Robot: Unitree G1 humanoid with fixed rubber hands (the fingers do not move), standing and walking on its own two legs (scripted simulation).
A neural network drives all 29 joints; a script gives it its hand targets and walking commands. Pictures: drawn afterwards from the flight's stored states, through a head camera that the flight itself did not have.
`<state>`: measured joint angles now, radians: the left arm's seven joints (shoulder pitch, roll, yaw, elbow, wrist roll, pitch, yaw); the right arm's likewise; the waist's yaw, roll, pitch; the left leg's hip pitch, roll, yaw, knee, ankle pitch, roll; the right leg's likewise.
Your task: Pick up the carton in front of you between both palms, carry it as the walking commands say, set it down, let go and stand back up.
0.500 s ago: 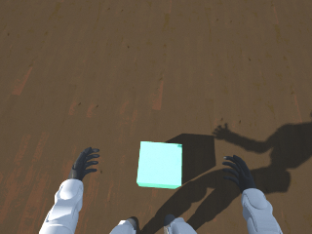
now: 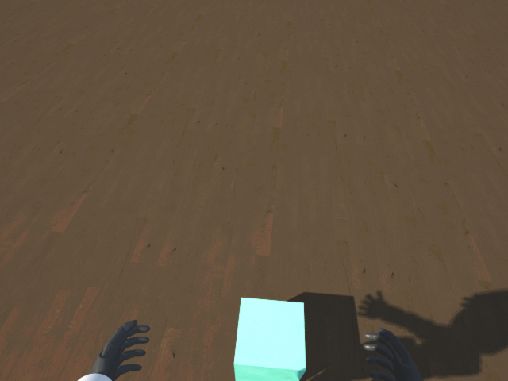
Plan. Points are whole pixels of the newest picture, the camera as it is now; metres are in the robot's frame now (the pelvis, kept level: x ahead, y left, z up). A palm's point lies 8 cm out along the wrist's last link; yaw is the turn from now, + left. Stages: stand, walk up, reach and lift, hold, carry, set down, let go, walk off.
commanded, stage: let go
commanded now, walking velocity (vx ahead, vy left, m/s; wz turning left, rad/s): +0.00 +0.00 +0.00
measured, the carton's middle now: (268, 343) +0.38 -0.05 -0.65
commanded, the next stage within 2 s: stand in 0.20 s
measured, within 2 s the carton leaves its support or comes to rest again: neither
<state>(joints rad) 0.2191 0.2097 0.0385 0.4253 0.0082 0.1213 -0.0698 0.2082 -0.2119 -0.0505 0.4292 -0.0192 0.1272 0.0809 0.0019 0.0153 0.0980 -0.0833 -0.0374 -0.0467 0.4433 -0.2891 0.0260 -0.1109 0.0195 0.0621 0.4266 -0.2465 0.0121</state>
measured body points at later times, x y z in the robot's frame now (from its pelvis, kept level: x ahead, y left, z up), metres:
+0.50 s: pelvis +0.01 -0.01 +0.00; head +0.01 -0.02 +0.45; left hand +0.14 +0.28 -0.09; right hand +0.16 -0.30 -0.09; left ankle -0.03 +0.10 -0.74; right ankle +0.00 -0.13 -0.74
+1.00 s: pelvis +0.01 -0.02 +0.00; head +0.01 -0.02 +0.45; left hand +0.13 +0.28 -0.10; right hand +0.14 -0.31 -0.10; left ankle -0.03 +0.10 -0.74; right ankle +0.00 -0.13 -0.74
